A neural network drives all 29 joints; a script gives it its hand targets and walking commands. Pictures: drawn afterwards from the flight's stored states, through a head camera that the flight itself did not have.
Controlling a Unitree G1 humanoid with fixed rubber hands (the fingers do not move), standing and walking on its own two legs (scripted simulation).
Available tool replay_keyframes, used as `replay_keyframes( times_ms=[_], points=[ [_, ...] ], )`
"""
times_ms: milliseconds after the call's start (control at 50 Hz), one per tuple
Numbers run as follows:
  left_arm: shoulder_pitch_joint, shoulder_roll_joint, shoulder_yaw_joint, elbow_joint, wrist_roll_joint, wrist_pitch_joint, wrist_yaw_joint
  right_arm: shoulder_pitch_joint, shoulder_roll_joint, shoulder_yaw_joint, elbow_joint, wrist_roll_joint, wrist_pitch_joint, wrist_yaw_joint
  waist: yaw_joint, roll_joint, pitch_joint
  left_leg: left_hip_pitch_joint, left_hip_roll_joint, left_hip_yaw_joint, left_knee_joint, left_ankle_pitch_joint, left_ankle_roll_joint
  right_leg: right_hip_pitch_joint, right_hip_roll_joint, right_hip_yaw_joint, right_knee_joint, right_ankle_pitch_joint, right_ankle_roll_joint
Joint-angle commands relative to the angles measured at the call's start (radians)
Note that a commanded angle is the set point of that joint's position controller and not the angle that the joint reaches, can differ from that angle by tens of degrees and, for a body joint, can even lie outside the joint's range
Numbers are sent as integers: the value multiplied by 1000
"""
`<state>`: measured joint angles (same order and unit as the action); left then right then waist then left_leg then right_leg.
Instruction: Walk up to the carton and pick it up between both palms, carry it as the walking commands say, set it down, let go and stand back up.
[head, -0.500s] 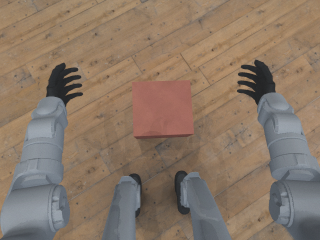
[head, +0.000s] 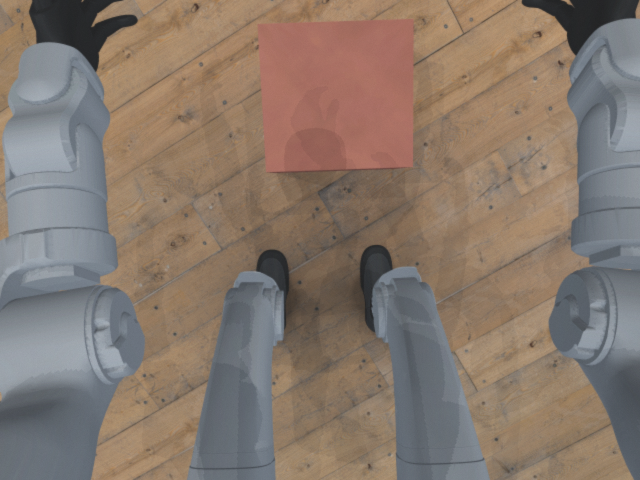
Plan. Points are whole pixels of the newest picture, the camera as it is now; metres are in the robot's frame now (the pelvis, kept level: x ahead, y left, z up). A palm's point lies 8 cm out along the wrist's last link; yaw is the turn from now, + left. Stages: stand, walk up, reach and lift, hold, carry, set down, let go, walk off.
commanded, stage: reach and lift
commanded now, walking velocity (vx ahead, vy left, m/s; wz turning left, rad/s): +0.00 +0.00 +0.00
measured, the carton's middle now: (335, 106) +0.54 -0.02 -0.55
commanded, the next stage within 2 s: none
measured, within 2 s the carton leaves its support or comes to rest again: neither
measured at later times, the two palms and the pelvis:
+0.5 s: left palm (156, 86) +0.52 +0.22 -0.29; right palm (492, 78) +0.52 -0.22 -0.29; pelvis -0.04 +0.00 -0.17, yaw +0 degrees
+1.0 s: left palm (197, 109) +0.52 +0.21 -0.43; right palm (448, 102) +0.52 -0.21 -0.44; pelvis -0.02 +0.00 -0.26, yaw +1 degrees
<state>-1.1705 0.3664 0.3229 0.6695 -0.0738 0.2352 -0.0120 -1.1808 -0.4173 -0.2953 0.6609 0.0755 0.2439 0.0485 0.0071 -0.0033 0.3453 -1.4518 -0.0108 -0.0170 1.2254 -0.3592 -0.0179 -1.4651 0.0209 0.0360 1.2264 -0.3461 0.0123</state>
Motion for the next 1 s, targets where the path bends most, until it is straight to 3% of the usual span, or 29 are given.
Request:
replay_keyframes(
  times_ms=[0, 20, 60, 100, 120, 140, 180, 200, 260, 340, 360, 380, 400, 420, 440, 480, 520, 540, 600, 620, 640, 680, 740, 760, 780, 800, 820, 860, 980],
  points=[
    [-247, 149, -12, -90, -20, 5, 21, -256, -171, -5, -12, 19, 1, -16, 9, 16, -1855, 539, -49, 55, -17, 275, -19, 643, 44, -75, 8, 247, -5],
    [-214, 167, 7, -154, -14, 4, 32, -289, -201, -5, -110, 27, -9, -14, 58, 6, -1942, 612, -62, 72, 32, 327, -13, 624, 37, -89, 46, 277, 6],
    [-354, 211, -6, -165, -88, 4, 37, -383, -208, 23, -110, 59, -9, -39, -23, -33, -1955, 596, -59, 58, 124, 314, -4, 588, 41, -64, 78, 268, 3],
    [-436, 286, -1, -325, -84, 11, 67, -400, -264, 18, -219, 64, -2, -62, -22, -14, -2251, 662, -67, 59, 187, 335, -19, 690, 56, -82, 171, 346, 14],
    [-404, 269, -15, -178, -112, 21, 72, -450, -245, 43, -114, 99, 12, -68, 5, -64, -2058, 531, -58, 49, 238, 311, -6, 578, 44, -73, 228, 323, 10],
    [-444, 270, -52, -347, -127, 27, 83, -493, -263, 43, -284, 119, 14, -78, -3, 1, -2269, 720, -82, 49, 197, 385, -5, 661, 60, -75, 195, 350, 16],
    [-441, 246, -51, -113, -114, 49, 81, -449, -227, 53, -16, 103, 39, -85, -8, 33, -1946, 463, -76, 52, 244, 230, -19, 440, 48, -57, 236, 207, 6],
    [-418, 297, -27, -60, -77, 61, 87, -468, -232, 62, -39, 114, 47, -93, 23, 39, -1964, 457, -72, 76, 306, 194, -24, 431, 45, -46, 252, 157, -3],
    [-537, 324, -83, -146, -167, 64, 91, -532, -272, 78, -63, 102, 48, -125, -49, -23, -2089, 340, -80, 90, 348, 152, -29, 557, 47, -47, 315, 187, -2],
    [-485, 342, -84, 36, -112, 77, 101, -485, -283, 81, 89, 118, 59, -120, -8, 47, -1908, 322, -55, 81, 422, 80, -18, 311, 41, -56, 378, 48, -7],
    [-551, 367, -83, -133, -140, 66, 105, -578, -279, 98, -130, 148, 48, -129, -13, 8, -2097, 358, -57, 83, 412, 89, -8, 429, 38, -76, 395, 87, 2],
    [-589, 348, -98, -88, -184, 65, 106, -568, -292, 111, -49, 147, 54, -142, -31, -23, -2011, 259, -46, 100, 456, 43, -17, 419, 36, -49, 410, 44, -6],
    [-506, 298, -116, 84, -162, 67, 100, -515, -206, 151, 135, 182, 59, -127, 30, 9, -1791, 127, -46, 103, 443, -12, -13, 323, 23, -51, 431, 8, -16],
    [-574, 306, -127, -87, -168, 58, 99, -593, -262, 132, -72, 141, 37, -118, -27, -61, -1969, 212, -39, 95, 462, 41, 3, 395, 36, -74, 450, 67, 3],
    [-517, 299, -116, -2, -162, 59, 100, -588, -266, 122, -23, 172, 36, -120, 1, 18, -1894, 208, -41, 87, 459, 38, -10, 335, 30, -71, 461, 53, -8],
    [-586, 322, -118, -48, -185, 42, 109, -634, -289, 139, -78, 177, 21, -134, 13, -32, -1949, 230, -33, 90, 517, 67, 5, 358, 24, -74, 503, 82, -5],
    [-539, 329, -107, 39, -172, 36, 115, -612, -267, 119, 30, 173, 24, -129, 19, -46, -1781, 138, -25, 71, 519, -9, 9, 188, 15, -101, 541, -29, 8],
    [-583, 282, -132, 85, -183, 36, 110, -595, -257, 140, 105, 158, 25, -123, -32, -46, -1740, 142, -23, 90, 544, -46, -1, 191, 15, -81, 524, -79, -13],
    [-613, 312, -127, -55, -130, -15, 116, -632, -260, 132, -18, 173, -22, -128, 43, 25, -1872, 174, -22, 84, 583, 59, 2, 212, 14, -82, 598, 35, 10],
    [-568, 317, -99, 26, -165, -27, 122, -626, -252, 160, -3, 176, -36, -135, 17, -84, -1861, 137, -15, 83, 627, 89, 2, 243, 7, -92, 611, 87, 9],
    [-566, 308, -108, 142, -169, -36, 117, -563, -246, 143, 184, 159, -37, -135, 18, -49, -1666, 24, -15, 84, 638, 21, -1, 148, 0, -86, 634, 15, 7],
    [-541, 309, -121, -4, -145, -45, 119, -570, -202, 178, 34, 199, -47, -128, 41, -28, -1852, 175, -19, 90, 648, 114, 2, 218, 8, -97, 660, 103, 12],
    [-505, 302, -127, 191, -121, -78, 121, -509, -228, 126, 266, 186, -75, -134, 24, 31, -1557, 19, -6, 68, 686, 46, -2, -24, 5, -96, 702, -6, 6],
    [-597, 258, -161, -93, -146, -82, 129, -568, -241, 147, 29, 203, -88, -138, 13, 41, -1889, 240, -15, 63, 695, 188, -11, 180, 13, -77, 703, 149, -1],
    [-522, 271, -147, 177, -161, -80, 127, -527, -250, 152, 210, 190, -91, -137, -7, -12, -1670, 47, -5, 61, 731, 145, -11, 69, 14, -92, 742, 121, 4],
    [-540, 235, -161, 67, -171, -95, 125, -550, -235, 131, 91, 173, -106, -147, -30, 1, -1744, 89, -11, 60, 743, 156, -1, 90, 15, -89, 740, 137, 12],
    [-504, 228, -160, 240, -162, -92, 119, -458, -237, 144, 303, 165, -105, -136, -21, 29, -1530, 2, 1, 55, 760, 121, -13, -29, 0, -72, 745, 98, -1],
    [-499, 252, -175, 57, -173, -114, 125, -519, -248, 130, 52, 168, -131, -147, -43, 4, -1762, 95, -12, 49, 769, 236, -1, 108, 19, -102, 786, 229, 22],
    [-492, 241, -183, 209, -153, -152, 125, -468, -213, 157, 246, 181, -148, -141, 0, 41, -1504, -34, 6, 47, 830, 166, -13, -57, -6, -69, 832, 122, 6]
  ],
)
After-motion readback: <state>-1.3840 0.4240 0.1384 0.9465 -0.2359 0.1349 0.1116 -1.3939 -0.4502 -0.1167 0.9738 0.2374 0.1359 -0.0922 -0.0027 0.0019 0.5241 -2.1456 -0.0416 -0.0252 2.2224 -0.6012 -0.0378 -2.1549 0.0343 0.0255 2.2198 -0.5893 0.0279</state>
